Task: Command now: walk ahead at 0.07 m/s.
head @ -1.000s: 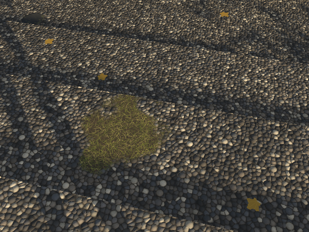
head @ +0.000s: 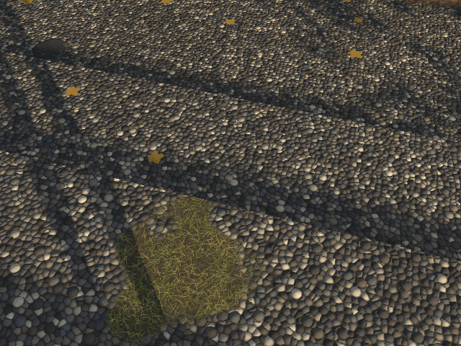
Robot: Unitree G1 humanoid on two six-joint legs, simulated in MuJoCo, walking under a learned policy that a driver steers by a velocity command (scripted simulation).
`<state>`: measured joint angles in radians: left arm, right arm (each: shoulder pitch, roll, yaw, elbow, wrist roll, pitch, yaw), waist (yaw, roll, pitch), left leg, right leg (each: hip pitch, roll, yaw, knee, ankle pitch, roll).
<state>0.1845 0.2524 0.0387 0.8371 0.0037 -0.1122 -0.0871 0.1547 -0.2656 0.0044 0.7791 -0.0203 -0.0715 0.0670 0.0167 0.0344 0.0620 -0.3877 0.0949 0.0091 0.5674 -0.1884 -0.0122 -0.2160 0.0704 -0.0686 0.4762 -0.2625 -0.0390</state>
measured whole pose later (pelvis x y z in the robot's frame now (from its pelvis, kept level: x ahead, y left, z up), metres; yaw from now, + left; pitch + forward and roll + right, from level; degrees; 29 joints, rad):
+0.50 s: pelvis +0.12 +0.03 +0.00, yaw -1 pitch -1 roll +1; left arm 0.25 0.29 0.05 0.75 0.08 -0.10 -0.04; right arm 0.34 -0.26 -0.03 0.80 -0.07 -0.14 0.02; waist -0.03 -0.04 0.04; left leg -0.12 -0.03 0.08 0.48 -0.35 0.05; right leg -0.41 0.02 0.07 1.16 -0.47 -0.06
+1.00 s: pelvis +0.31 -0.05 -0.15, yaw +0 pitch +1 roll +0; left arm 0.28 0.27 0.01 0.87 0.04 -0.06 -0.09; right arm 0.34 -0.25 0.02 0.80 -0.02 -0.06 0.07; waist -0.05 0.00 0.03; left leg -0.65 0.06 -0.02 1.67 -0.74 -0.13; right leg -0.40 0.00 -0.09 0.54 -0.17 -0.06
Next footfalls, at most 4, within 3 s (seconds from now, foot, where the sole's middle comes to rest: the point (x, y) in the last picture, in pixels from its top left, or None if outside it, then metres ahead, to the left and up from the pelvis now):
0.82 right None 0.42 -0.14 -0.92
1.04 left None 0.32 0.10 -0.82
1.46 left None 0.44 0.10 -0.92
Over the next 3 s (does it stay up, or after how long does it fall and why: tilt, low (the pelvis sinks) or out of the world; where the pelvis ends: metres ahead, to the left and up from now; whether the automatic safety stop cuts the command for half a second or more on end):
stays up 0.60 -0.03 -0.15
